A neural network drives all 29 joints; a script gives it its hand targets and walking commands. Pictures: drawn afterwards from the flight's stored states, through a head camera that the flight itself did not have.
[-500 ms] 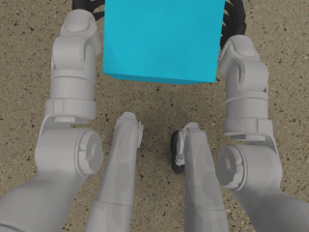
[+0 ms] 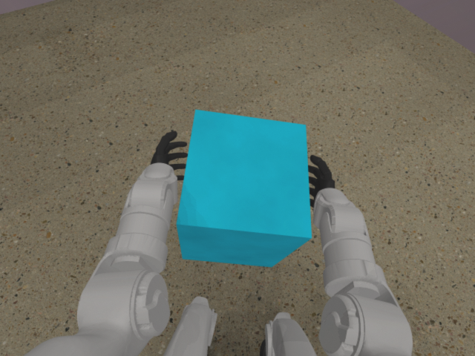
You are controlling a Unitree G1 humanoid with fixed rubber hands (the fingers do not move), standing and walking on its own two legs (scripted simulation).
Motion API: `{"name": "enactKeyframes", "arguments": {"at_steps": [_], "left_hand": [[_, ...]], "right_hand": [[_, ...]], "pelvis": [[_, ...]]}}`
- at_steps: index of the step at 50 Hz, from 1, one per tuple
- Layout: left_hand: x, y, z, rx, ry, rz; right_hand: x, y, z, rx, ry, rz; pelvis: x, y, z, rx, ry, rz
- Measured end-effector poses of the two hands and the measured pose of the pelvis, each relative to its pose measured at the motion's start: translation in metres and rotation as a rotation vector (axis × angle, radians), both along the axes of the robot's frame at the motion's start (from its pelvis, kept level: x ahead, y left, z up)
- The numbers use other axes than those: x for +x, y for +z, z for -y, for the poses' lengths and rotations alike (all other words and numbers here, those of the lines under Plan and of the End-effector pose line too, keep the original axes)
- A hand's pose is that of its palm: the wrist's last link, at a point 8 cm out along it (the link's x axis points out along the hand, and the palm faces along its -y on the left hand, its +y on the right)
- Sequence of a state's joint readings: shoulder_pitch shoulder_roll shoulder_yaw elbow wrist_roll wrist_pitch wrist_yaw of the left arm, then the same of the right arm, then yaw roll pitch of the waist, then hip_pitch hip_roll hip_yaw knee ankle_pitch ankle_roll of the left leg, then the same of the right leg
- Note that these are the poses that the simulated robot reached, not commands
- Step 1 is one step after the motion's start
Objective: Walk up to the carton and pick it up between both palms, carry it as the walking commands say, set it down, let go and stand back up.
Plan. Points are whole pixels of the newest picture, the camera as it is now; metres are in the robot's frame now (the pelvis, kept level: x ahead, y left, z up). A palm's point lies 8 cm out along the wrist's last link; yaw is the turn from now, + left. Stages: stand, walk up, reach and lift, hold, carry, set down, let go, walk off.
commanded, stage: reach and lift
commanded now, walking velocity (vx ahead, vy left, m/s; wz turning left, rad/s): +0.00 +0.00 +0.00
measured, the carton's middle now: (238, 198) +0.42 +0.03 -0.07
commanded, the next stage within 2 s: none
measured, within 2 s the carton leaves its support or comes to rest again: neither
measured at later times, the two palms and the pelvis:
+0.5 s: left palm (153, 160) +0.40 +0.16 +0.08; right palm (339, 182) +0.39 -0.13 +0.06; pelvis +0.05 -0.01 +0.08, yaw +1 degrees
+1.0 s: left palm (132, 160) +0.36 +0.17 +0.13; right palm (349, 181) +0.36 -0.12 +0.12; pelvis +0.04 +0.00 +0.09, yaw +1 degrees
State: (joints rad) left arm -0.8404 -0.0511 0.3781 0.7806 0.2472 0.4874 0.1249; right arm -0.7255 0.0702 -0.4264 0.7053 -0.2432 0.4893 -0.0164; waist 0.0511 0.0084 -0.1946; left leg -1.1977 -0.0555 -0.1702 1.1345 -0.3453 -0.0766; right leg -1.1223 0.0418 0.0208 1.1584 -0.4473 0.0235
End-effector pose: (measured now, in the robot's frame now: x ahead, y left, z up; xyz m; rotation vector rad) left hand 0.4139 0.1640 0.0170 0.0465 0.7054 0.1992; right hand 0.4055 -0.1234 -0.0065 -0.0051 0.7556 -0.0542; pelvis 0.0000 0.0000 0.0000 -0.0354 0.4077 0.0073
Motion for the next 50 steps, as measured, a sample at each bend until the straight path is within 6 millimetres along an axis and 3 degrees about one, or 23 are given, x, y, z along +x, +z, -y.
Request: {"name": "enactKeyframes", "arguments": {"at_steps": [4,13,19,25,34,43,50], "left_hand": [[-0.002,0.012,0.003,0.001,0.003,-0.01],[-0.013,0.016,0.006,-0.037,0.019,-0.016],[-0.007,0.041,0.007,-0.041,0.004,0.033],[-0.016,0.059,0.002,-0.046,0.019,0.029],[-0.034,0.083,-0.005,-0.057,0.044,0.036],[-0.051,0.097,-0.007,-0.064,0.053,0.031],[-0.053,0.115,-0.006,-0.063,0.057,0.05]], "right_hand": [[-0.001,0.013,0.003,-0.002,0.0,-0.01],[-0.013,0.022,0.006,0.03,-0.05,-0.022],[-0.011,0.046,0.007,0.019,-0.057,0.029],[-0.011,0.07,0.003,0.016,-0.04,0.027],[-0.021,0.098,-0.003,0.021,-0.025,0.035],[-0.037,0.112,-0.006,0.022,-0.023,0.034],[-0.041,0.125,-0.005,0.025,-0.022,0.053]], "pelvis": [[0.012,0.017,0.003,0.008,0.005,0.018],[0.038,0.047,0.009,0.017,0.004,0.026],[0.047,0.061,0.008,0.017,0.007,0.057],[0.053,0.076,0.005,0.018,0.012,0.124],[0.051,0.089,0.0,0.017,0.018,0.223],[0.04,0.093,-0.002,0.016,0.021,0.303],[0.038,0.094,-0.001,0.018,0.022,0.348]]}}
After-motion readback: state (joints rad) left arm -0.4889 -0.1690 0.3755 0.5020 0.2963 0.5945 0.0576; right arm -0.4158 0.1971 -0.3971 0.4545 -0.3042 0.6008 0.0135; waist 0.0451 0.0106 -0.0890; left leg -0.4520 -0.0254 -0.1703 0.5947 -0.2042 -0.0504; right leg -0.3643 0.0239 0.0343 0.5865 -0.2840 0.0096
